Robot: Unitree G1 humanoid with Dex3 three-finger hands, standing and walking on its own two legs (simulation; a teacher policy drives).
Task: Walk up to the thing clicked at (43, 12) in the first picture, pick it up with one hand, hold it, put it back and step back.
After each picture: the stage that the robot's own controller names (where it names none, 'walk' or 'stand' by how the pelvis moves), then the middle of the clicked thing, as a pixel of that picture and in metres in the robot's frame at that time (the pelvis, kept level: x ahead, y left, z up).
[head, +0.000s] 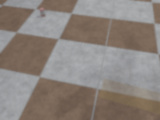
stand; (42, 12) +2.00 +0.64 -0.72
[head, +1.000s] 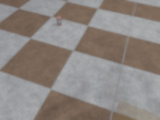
walk; (59, 21) +1.93 +0.31 -0.69
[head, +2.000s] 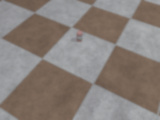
walk; (79, 36) +1.35 +0.11 -0.70
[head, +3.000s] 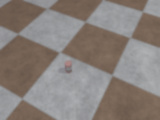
walk; (68, 66) +0.90 +0.19 -0.70
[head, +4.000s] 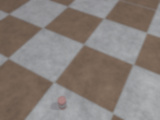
walk; (62, 103) +0.58 +0.18 -0.70
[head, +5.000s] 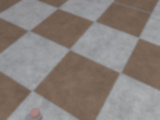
stand; (36, 115) +0.47 +0.36 -0.67
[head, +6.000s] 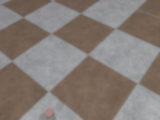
stand; (50, 115) +0.51 +0.29 -0.70
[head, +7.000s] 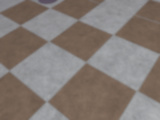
stand; out of the picture +0.44 +0.32 -0.72
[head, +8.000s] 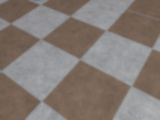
stand; out of the picture +0.41 +0.34 -0.72
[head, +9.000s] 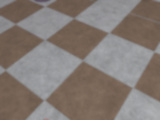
stand; out of the picture +0.44 +0.32 -0.73
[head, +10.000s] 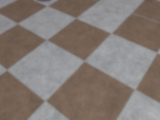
stand; out of the picture +0.43 +0.32 -0.73
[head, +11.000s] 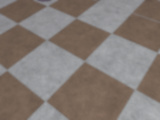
stand; out of the picture +0.43 +0.32 -0.73
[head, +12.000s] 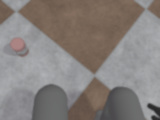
go down; (20, 47) +0.50 +0.33 -0.39
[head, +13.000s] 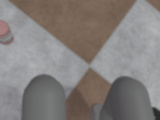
go down; (3, 33) +0.51 +0.35 -0.30
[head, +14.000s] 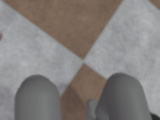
approach; out of the picture +0.50 +0.36 -0.30
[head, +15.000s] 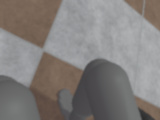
close in; out of the picture +0.48 +0.40 -0.23
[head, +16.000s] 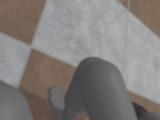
close; out of the picture +0.46 +0.41 -0.24
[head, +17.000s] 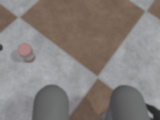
close; (27, 53) +0.51 +0.31 -0.35
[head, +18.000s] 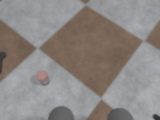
lift; (43, 78) +0.50 +0.28 -0.51
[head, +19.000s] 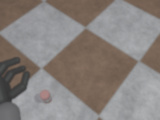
close; (46, 96) +0.47 +0.27 -0.61
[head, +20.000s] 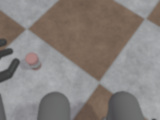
close; (33, 61) +0.52 +0.29 -0.40
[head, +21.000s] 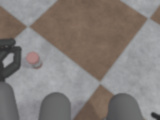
close; (35, 60) +0.51 +0.29 -0.42
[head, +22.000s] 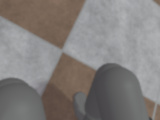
lift; out of the picture +0.49 +0.36 -0.24
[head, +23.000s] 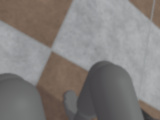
lift; out of the picture +0.47 +0.37 -0.24
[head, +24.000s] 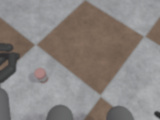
close; (41, 75) +0.49 +0.28 -0.49
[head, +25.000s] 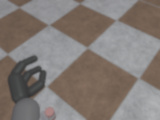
close; (50, 114) +0.46 +0.27 -0.67
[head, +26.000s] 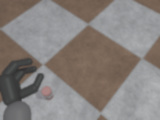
close; (47, 93) +0.48 +0.27 -0.60
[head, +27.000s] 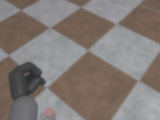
crouch; (50, 114) +0.48 +0.26 -0.66
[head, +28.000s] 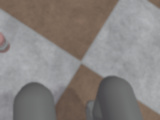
lower; out of the picture +0.52 +0.32 -0.34
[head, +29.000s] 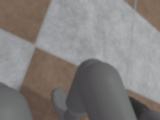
lower; out of the picture +0.47 +0.38 -0.25
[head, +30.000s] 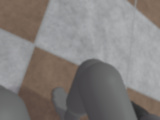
lower; out of the picture +0.47 +0.39 -0.24
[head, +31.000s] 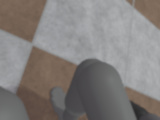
lower; out of the picture +0.47 +0.39 -0.25
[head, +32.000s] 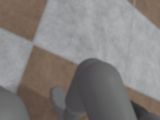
lower; out of the picture +0.47 +0.39 -0.25
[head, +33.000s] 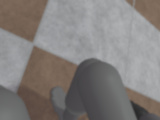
loosen; out of the picture +0.47 +0.39 -0.25
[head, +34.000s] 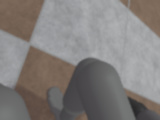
withdraw; out of the picture +0.47 +0.39 -0.25
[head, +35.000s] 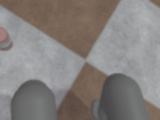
walk; (2, 39) +0.51 +0.33 -0.30
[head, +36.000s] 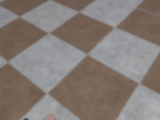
stand; out of the picture +0.47 +0.25 -0.66
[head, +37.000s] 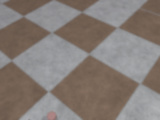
stand; (52, 118) +0.48 +0.26 -0.67
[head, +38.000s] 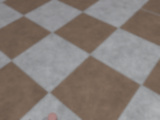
stand; out of the picture +0.46 +0.26 -0.67
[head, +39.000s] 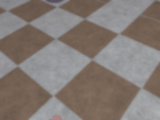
stand; out of the picture +0.49 +0.26 -0.72
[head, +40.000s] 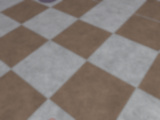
stand; out of the picture +0.46 +0.29 -0.73
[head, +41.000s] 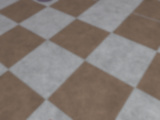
walk; out of the picture +0.44 +0.29 -0.73
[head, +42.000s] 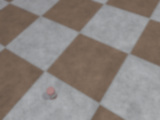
walk; (52, 93) +0.59 +0.33 -0.70
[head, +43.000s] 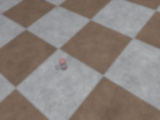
walk; (63, 64) +0.92 +0.31 -0.71
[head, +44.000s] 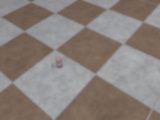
stand; (59, 62) +1.09 +0.30 -0.71
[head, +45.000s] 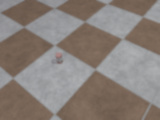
stand; (59, 58) +1.11 +0.30 -0.72
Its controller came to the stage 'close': yes
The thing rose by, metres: 0.01
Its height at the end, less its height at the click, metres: +0.00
